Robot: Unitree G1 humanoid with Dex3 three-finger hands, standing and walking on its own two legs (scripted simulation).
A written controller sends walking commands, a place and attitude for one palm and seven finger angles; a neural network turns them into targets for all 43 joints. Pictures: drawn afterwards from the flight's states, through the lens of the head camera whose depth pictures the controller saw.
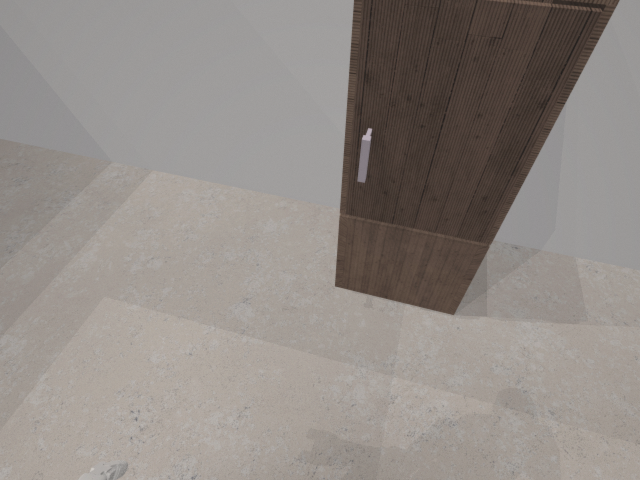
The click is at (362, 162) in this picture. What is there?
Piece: cupboard door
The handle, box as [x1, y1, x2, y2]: [357, 128, 371, 182]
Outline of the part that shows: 370,128 368,128 366,134 363,135 361,142 357,180 363,182 366,175 371,136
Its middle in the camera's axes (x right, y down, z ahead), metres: +0.11 -0.20 +0.96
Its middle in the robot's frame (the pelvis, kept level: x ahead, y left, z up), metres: +0.85 -0.07 -0.11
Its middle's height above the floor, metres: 0.67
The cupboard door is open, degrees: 0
